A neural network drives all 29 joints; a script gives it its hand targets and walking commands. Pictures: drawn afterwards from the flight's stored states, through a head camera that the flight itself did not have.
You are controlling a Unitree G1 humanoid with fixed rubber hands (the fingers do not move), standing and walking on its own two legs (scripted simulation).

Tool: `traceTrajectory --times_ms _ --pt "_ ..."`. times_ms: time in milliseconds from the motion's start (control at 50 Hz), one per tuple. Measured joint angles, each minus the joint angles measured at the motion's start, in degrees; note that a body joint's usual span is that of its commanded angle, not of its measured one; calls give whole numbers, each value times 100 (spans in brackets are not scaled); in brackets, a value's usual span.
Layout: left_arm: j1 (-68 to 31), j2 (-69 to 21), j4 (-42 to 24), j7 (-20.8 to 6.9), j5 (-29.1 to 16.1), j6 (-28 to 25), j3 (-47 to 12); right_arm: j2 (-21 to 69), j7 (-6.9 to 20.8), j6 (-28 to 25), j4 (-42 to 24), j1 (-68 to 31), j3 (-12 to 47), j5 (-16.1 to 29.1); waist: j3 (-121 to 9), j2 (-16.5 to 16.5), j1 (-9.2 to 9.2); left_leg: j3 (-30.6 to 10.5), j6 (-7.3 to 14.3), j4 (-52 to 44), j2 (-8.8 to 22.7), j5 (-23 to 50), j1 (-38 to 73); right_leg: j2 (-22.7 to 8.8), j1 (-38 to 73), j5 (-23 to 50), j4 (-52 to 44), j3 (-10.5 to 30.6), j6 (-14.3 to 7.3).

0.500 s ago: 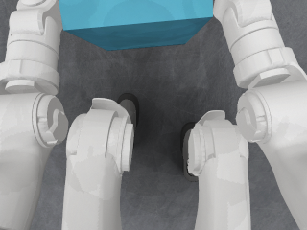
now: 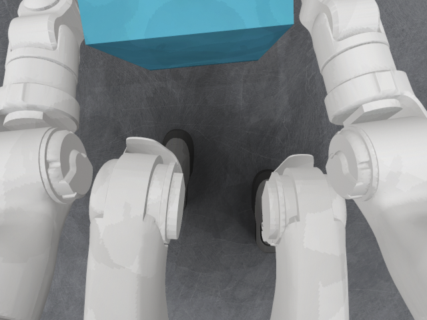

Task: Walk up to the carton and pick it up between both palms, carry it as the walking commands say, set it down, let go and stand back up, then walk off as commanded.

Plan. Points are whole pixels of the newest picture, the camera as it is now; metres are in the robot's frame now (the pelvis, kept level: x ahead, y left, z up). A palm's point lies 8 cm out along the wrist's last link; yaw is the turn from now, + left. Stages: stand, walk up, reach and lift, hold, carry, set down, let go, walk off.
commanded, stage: set down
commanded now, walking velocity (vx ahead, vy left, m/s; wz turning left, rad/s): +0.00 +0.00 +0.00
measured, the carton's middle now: out of the picture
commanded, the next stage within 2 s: none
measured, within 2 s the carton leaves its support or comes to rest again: neither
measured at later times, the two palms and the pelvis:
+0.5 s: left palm out of the picture +0.51 +0.27 -0.17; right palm out of the picture +0.57 -0.05 -0.17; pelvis +0.00 +0.00 +0.00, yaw +0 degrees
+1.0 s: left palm out of the picture +0.51 +0.30 -0.18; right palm out of the picture +0.58 -0.08 -0.18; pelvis +0.01 +0.02 +0.00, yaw +0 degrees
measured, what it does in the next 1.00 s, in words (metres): stands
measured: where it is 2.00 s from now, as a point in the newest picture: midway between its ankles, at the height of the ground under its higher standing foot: (221, 206)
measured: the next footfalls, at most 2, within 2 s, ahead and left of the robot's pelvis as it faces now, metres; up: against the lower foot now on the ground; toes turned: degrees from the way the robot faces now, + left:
none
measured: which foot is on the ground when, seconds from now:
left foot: down 0.00-1.00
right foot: down 0.00-1.00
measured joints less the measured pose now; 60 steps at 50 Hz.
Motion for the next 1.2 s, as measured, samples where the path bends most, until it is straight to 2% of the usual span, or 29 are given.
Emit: traceTrajectory --times_ms 240,320,400,520,620,720,860,940,1040,1200 --pt "15 19 50 -107 50 -89 145 39 64 -95 2 16 -90 -65 3 5 -26 -3 -30 -9 -12 -16 7 -17 1 -20 4 -7 -20" --pt "2 6 135 -82 67 -190 181 -16 88 -125 31 4 49 -43 4 31 -28 -7 -41 -9 -21 -14 6 -28 3 -25 9 -12 -24" --pt "-20 -10 314 29 -3 -425 165 -88 95 -196 103 -24 225 119 8 102 -43 -8 -45 -8 -43 -11 0 -53 15 -45 14 -14 -16" --pt "-89 -36 657 252 -196 -700 192 -271 -62 -221 161 -64 744 392 12 163 -41 9 -12 -12 -47 -45 -22 -67 25 -97 -7 5 19" --pt "-93 -30 647 425 -422 -787 86 -433 -152 -279 142 -25 902 609 10 224 -40 65 54 -37 -41 -86 -57 -98 20 -151 -45 55 64" --pt "-122 19 645 433 -531 -861 104 -637 -159 -329 -5 80 961 736 6 275 -21 131 145 -20 1 -108 -122 -184 -36 -168 -55 67 71" --pt "0 200 498 423 -739 -819 -7 -893 -94 -279 -227 207 1077 949 11 269 -33 233 270 42 59 -101 -190 -269 -101 -151 -8 106 117" --pt "63 304 428 438 -932 -795 -141 -988 -39 -276 -91 153 1112 1113 10 209 -56 291 315 81 88 -82 -202 -282 -127 -130 49 146 140" --pt "99 320 300 412 -922 -673 -127 -1024 -21 -204 -185 159 1079 1123 14 182 -30 282 335 97 113 -40 -210 -287 -143 -69 50 124 141" --pt "305 220 -860 485 -936 -184 -72 -1171 -170 211 -1096 399 879 1039 28 225 -6 209 278 -176 -53 94 -5 -445 116 -14 -202 45 81"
